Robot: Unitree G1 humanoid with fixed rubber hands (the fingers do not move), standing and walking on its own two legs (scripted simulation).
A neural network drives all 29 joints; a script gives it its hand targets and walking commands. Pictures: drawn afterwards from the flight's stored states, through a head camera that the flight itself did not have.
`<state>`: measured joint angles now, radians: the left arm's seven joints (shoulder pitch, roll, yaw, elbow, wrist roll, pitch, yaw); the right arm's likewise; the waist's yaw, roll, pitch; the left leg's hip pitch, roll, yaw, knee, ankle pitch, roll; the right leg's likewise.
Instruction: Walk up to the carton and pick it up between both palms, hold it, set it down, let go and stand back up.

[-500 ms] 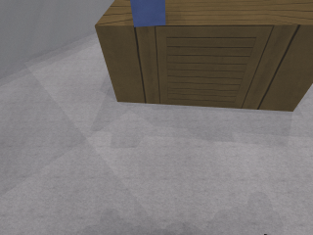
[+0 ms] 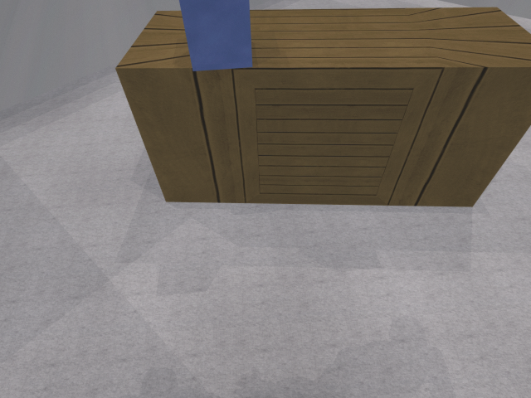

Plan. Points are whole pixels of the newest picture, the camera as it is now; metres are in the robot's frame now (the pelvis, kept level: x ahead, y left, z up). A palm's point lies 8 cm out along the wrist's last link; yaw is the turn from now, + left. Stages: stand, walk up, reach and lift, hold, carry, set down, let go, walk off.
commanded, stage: walk up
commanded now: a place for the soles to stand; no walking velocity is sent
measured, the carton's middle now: (218, 17) +1.21 +0.16 +0.08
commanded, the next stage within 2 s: none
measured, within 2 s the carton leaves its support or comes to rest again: neither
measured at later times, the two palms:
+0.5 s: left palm (22, 390) +0.18 +0.39 -0.10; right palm (417, 361) +0.22 -0.24 -0.10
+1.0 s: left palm out of the picture +0.26 +0.48 -0.11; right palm (351, 307) +0.32 -0.15 -0.13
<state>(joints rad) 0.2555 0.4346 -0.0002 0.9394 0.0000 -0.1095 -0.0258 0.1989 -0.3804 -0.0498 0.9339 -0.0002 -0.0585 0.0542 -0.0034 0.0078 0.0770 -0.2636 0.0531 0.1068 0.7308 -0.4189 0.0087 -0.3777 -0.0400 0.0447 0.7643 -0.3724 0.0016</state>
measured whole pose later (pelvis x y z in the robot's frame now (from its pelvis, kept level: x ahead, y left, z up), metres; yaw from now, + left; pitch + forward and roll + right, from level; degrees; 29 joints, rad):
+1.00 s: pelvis +0.24 +0.15 -0.02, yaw -1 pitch -2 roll -4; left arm 0.34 0.43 0.00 0.95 0.00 -0.07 0.04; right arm 0.17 -0.38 -0.06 0.93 0.00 0.00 0.07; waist 0.00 0.09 0.08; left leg -0.51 0.04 0.02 0.91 -0.36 0.04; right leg -0.42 -0.08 0.04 1.05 -0.48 0.01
